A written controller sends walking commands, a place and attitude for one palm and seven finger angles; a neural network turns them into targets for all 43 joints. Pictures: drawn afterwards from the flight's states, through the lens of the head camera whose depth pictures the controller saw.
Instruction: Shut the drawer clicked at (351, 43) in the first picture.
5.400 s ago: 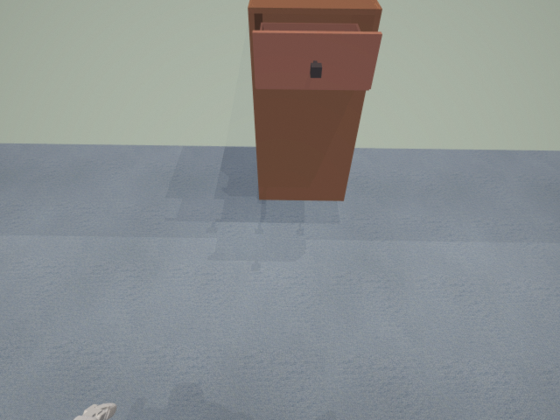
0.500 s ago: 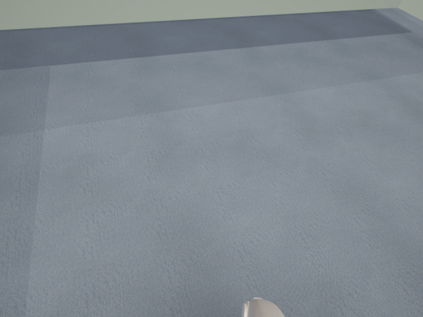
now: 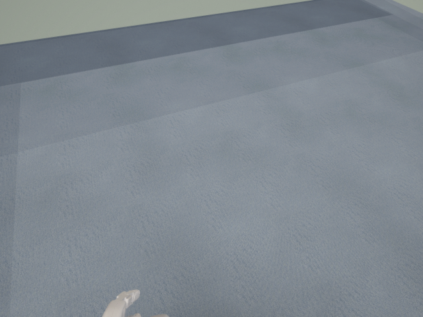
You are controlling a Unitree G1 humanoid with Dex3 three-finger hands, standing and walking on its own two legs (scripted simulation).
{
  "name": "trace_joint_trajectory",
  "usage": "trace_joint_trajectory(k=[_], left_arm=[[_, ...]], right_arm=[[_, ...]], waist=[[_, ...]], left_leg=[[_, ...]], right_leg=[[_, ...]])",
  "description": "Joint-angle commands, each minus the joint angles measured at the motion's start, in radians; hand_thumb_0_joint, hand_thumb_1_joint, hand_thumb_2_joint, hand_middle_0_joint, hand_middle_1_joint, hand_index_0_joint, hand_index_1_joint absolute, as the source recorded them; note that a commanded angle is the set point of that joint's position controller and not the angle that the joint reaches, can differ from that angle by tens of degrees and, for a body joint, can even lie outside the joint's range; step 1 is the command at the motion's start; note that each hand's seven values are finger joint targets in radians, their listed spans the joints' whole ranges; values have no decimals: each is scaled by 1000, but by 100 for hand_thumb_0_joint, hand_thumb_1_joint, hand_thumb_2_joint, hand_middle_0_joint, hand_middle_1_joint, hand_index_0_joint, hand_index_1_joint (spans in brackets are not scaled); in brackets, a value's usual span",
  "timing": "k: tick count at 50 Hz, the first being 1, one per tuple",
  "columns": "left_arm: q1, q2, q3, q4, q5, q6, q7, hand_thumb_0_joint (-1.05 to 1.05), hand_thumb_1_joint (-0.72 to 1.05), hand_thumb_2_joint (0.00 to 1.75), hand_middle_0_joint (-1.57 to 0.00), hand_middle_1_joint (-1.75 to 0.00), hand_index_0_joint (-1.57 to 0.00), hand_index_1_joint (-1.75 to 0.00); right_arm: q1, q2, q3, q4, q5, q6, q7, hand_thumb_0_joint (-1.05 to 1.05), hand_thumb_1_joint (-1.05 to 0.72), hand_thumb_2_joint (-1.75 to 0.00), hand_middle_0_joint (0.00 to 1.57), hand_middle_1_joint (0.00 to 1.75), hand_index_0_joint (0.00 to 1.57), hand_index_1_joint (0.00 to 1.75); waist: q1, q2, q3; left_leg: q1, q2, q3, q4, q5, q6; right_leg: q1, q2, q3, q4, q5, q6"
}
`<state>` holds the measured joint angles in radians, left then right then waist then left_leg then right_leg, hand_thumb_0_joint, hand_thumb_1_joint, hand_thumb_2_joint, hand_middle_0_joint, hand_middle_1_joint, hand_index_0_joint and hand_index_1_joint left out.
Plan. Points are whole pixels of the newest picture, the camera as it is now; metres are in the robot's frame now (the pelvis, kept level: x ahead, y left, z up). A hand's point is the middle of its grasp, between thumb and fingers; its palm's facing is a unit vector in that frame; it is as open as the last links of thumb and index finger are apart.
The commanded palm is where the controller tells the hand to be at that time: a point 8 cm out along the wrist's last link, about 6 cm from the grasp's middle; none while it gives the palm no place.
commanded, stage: turn to face it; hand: left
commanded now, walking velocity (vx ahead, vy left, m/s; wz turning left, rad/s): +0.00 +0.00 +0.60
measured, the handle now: out of the picture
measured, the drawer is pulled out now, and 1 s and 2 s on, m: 0.16 0.16 0.16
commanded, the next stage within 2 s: none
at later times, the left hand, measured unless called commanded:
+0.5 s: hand out of the picture +0.04 +0.23 -0.15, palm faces +0.29 -0.91 -0.29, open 7.4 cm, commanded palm none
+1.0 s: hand out of the picture -0.10 +0.13 -0.15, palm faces +0.60 -0.75 -0.27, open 7.4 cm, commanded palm none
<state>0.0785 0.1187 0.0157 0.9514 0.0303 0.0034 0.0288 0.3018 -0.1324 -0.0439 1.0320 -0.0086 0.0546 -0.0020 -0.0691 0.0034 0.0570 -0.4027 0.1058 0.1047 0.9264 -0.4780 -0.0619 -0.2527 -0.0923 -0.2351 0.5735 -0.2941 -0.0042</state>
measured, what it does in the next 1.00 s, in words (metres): steps on the spot, turning left: left foot, then right foot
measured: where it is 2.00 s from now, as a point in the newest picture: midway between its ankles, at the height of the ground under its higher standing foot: outside the picture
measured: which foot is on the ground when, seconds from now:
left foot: up 0.00-0.06, down 0.08-0.58, up 0.60-1.00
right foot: down 0.00-0.08, up 0.10-0.56, down 0.58-1.00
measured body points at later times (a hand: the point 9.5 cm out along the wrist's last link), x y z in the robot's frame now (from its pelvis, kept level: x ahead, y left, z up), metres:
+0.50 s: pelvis +0.00 -0.01 +0.01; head +0.04 +0.00 +0.46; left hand +0.03 +0.28 -0.13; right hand +0.12 -0.25 -0.13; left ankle +0.02 +0.11 -0.73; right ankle +0.02 -0.16 -0.69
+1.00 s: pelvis -0.01 -0.05 +0.01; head +0.04 -0.03 +0.45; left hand -0.13 +0.17 -0.13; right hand +0.23 -0.20 -0.14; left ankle -0.10 +0.05 -0.70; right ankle +0.03 -0.15 -0.73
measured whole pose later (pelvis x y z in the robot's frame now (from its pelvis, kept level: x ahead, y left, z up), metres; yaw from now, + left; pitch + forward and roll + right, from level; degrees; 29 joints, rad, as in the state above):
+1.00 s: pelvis -0.01 -0.05 +0.01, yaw +37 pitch +1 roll +2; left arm 0.26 0.20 0.04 0.91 0.03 0.01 0.02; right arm 0.12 -0.25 -0.08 0.92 -0.01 0.08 0.03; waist 0.03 -0.01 0.10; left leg -0.36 0.05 0.08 0.77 -0.42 -0.07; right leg -0.22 -0.16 -0.29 0.56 -0.34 0.00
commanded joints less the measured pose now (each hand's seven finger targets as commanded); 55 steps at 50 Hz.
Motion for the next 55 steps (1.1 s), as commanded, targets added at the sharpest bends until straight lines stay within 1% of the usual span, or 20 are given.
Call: trace_joint_trajectory(k=[1, 2, 3, 4, 5, 7, 11, 21, 27, 28, 29, 30, 31, 35, 43, 49, 51, 52, 53, 55], left_arm=[[32, 219, 82, -49, -7, 6, 13, 0, 90, 90, -20, -30, -20, -30], [32, 205, 82, -54, -15, 12, 10, 0, 90, 90, -20, -30, -20, -30], [54, 165, 78, -69, -23, 22, 4, 0, 90, 90, -20, -30, -20, -30], [38, 106, 73, -108, -28, 28, 0, 0, 90, 90, -20, -30, -20, -30], [-25, 133, 69, -137, -15, 31, -3, 0, 90, 90, -20, -30, -20, -30], [-20, 116, 83, -115, -5, 29, -11, 0, 90, 90, -20, -30, -20, -30], [57, 143, 85, -76, -12, 22, -17, 0, 90, 90, -20, -30, -20, -30], [36, 172, 74, -112, -21, 29, -7, 0, 90, 90, -20, -30, -20, -30], [201, 205, 80, -96, -28, 9, 0, 0, 90, 90, -20, -30, -20, -30], [233, 274, 92, -98, -15, -2, 7, 0, 90, 90, -20, -30, -20, -30], [209, 373, 107, -120, 1, -6, 13, 0, 90, 90, -20, -30, -20, -30], [165, 366, 97, -141, -11, 2, 16, 0, 90, 90, -20, -30, -20, -30], [79, 307, 86, -158, -10, -1, 16, 0, 90, 90, -20, -30, -20, -30], [62, 228, 60, -155, -13, -16, 6, 0, 90, 90, -20, -30, -20, -30], [222, 274, 73, -105, -3, -12, 7, 0, 90, 90, -20, -30, -20, -30], [228, 311, 90, -85, -1, 0, 2, 0, 90, 90, -20, -30, -20, -30], [207, 304, 93, -85, -14, 5, -3, 0, 90, 90, -20, -30, -20, -30], [205, 264, 90, -111, -22, 8, -8, 0, 90, 90, -20, -30, -20, -30], [147, 199, 64, -161, -23, 10, -14, 0, 90, 90, -20, -30, -20, -30], [75, 220, 69, -160, -11, 30, -6, 0, 90, 90, -20, -30, -20, -30]], right_arm=[[81, -80, -28, -63, -8, -23, 7, 0, -90, -90, 20, 30, 20, 30], [114, -99, -32, -58, -11, -28, 9, 0, -90, -90, 20, 30, 20, 30], [133, -159, -47, -63, -16, -36, 9, 0, -90, -90, 20, 30, 20, 30], [154, -253, -72, -85, -24, -45, 2, 0, -90, -90, 20, 30, 20, 30], [163, -282, -77, -85, -25, -44, -3, 0, -90, -90, 20, 30, 20, 30], [68, -244, -73, -108, -21, -55, -18, 0, -90, -90, 20, 30, 20, 30], [-5, -218, -59, -139, -13, -69, -24, 0, -90, -90, 20, 30, 20, 30], [-19, -277, -77, -146, -16, -40, -8, 0, -90, -90, 20, 30, 20, 30], [-133, -291, -87, -197, -10, -21, 5, 0, -90, -90, 20, 30, 20, 30], [-121, -232, -82, -210, -1, -17, 11, 0, -90, -90, 20, 30, 20, 30], [-117, -166, -70, -238, -2, -18, 12, 0, -90, -90, 20, 30, 20, 30], [-147, -235, -84, -240, -12, -13, 12, 0, -90, -90, 20, 30, 20, 30], [-137, -229, -84, -227, -17, -3, 20, 0, -90, -90, 20, 30, 20, 30], [-100, -206, -76, -175, -15, 6, 35, 0, -90, -90, 20, 30, 20, 30], [-239, -181, -52, -208, -9, 6, 34, 0, -90, -90, 20, 30, 20, 30], [-213, -173, -35, -211, -1, -17, 30, 0, -90, -90, 20, 30, 20, 30], [-127, -214, -47, -191, -6, -28, 28, 0, -90, -90, 20, 30, 20, 30], [-51, -318, -72, -179, -12, -41, 22, 0, -90, -90, 20, 30, 20, 30], [7, -410, -96, -167, -4, -40, 13, 0, -90, -90, 20, 30, 20, 30], [2, -361, -82, -148, -6, -36, 2, 0, -90, -90, 20, 30, 20, 30]], waist=[[30, -110, -46], [15, -44, -67], [11, 170, -60], [-13, 402, -37], [-29, 282, -52], [14, 224, -78], [45, 100, -158], [20, 165, -124], [98, 143, -149], [112, -47, -152], [115, -359, -107], [107, -244, -82], [58, -165, -34], [31, -154, 12], [114, -174, -57], [116, -229, -126], [61, -147, -171], [14, 86, -233], [-18, 323, -223], [-10, 171, -170]], left_leg=[[82, -15, 41, -222, 172, 5], [151, -17, 28, -338, 280, 15], [166, 72, -160, -466, 381, 64], [176, 296, -505, -632, 528, 189], [144, 347, -554, -673, 424, 255], [174, 247, -493, -663, 341, 215], [293, 152, -310, -590, 581, 195], [270, 130, -431, -596, 501, 237], [36, 28, -433, -489, 389, 157], [-125, -65, -348, -329, 200, 86], [-303, -202, -152, -44, -80, 3], [-225, -134, -196, 136, -95, 19], [-212, -110, -210, 216, -9, 26], [-218, -80, -128, 316, 144, -10], [-171, -57, -53, 53, 63, -28], [27, -83, 25, -272, 83, 12], [232, -79, 10, -501, 306, 33], [446, 99, -225, -556, 570, 113], [532, 322, -501, -546, 1034, 255], [423, 282, -385, -539, 895, 283]], right_leg=[[-13, -246, 79, -93, 238, -73], [-52, -218, 57, -2, 155, -39], [-138, -124, 22, 154, -29, 15], [-312, -7, 36, 387, -348, 80], [-308, -7, 154, 557, -338, 60], [-400, -19, 226, 663, -181, 63], [-363, -12, 236, 626, -63, 89], [-249, 37, 236, 325, -148, 97], [125, 69, 202, -131, 44, 68], [260, -90, 350, -299, -17, 20], [244, -380, 668, -381, -44, -93], [53, -432, 625, -380, -32, -136], [-19, -350, 502, -378, -68, -127], [26, -207, 263, -276, 232, -77], [218, -270, 190, -212, 467, -121], [236, -289, 120, -88, 610, -95], [140, -257, 50, 78, 515, -24], [-84, -170, 15, 295, 239, 45], [-355, -50, 63, 483, -381, 108], [-372, -70, 188, 598, -298, 91]])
